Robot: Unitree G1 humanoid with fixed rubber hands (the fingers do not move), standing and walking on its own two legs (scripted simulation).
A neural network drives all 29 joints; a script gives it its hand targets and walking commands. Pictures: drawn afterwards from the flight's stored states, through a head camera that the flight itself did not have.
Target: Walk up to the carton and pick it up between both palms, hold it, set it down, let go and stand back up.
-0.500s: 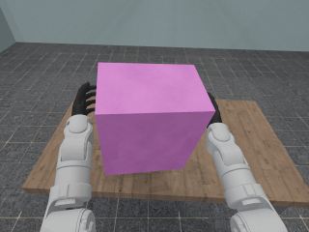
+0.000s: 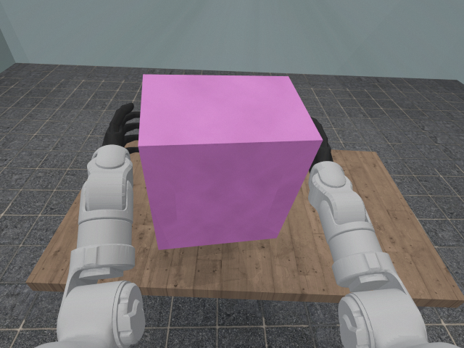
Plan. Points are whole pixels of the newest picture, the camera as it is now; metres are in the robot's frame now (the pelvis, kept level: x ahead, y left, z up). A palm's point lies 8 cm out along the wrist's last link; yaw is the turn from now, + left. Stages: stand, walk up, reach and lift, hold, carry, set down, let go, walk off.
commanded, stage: reach and lift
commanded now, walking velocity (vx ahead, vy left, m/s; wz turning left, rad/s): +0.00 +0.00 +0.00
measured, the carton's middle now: (219, 168) +0.40 +0.03 +0.14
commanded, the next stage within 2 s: hold in 0.96 s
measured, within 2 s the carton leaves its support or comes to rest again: neither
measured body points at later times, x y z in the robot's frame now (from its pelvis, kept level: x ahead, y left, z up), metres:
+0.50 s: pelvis -0.01 +0.00 +0.00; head -0.07 +0.03 +0.44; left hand +0.37 +0.20 +0.23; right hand +0.37 -0.14 +0.22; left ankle -0.01 +0.13 -0.75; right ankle +0.03 -0.12 -0.75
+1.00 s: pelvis -0.01 +0.00 +0.00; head -0.08 +0.03 +0.44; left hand +0.36 +0.21 +0.24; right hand +0.37 -0.14 +0.23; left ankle -0.01 +0.13 -0.75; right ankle +0.03 -0.12 -0.75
